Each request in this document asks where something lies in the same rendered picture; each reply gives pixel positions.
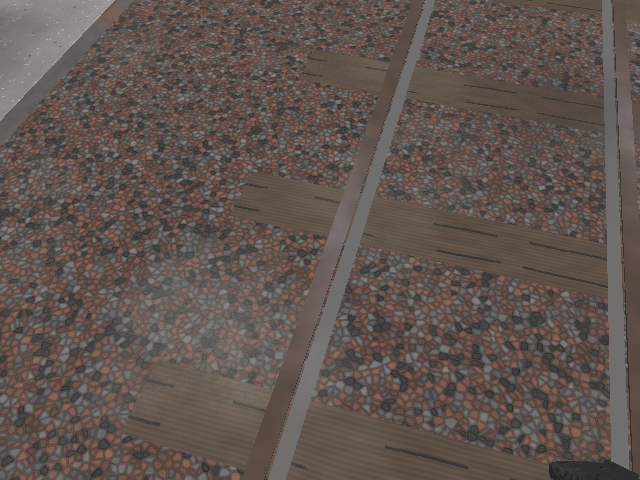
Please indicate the right robot hand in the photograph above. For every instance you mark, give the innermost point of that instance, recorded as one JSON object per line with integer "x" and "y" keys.
{"x": 578, "y": 470}

